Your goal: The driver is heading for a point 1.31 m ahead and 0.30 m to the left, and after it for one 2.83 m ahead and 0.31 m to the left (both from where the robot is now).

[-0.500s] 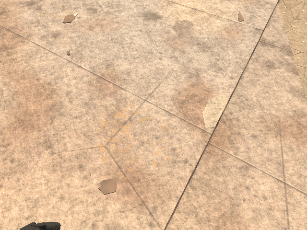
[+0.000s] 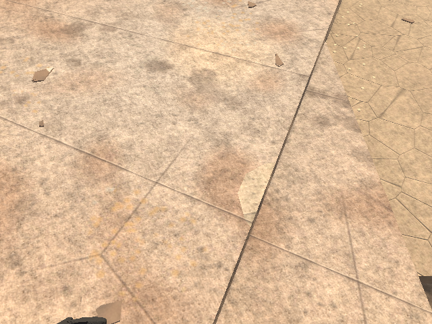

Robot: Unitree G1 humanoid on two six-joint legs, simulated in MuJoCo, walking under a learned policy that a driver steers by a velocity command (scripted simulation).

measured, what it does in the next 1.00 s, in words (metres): steps on the spot, turning left: right foot, then left foot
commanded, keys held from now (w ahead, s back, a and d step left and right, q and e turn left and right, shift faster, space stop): q+shift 0.42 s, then shift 0.34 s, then e+shift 0.24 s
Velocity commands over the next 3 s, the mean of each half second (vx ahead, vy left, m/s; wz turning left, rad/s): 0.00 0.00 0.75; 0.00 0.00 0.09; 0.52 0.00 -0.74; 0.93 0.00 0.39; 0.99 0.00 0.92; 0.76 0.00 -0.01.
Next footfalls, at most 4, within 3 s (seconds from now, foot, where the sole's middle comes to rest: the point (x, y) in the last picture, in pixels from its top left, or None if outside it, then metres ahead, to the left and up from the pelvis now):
0.40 right None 0.09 -0.11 -0.77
0.80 left None -0.07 0.08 -0.77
1.32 right None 0.09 -0.17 -0.77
1.76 left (225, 289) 0.58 -0.04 -0.69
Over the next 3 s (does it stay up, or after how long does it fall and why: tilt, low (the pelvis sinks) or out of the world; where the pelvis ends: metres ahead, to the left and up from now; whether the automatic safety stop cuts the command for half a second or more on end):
stays up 1.29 0.36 0.08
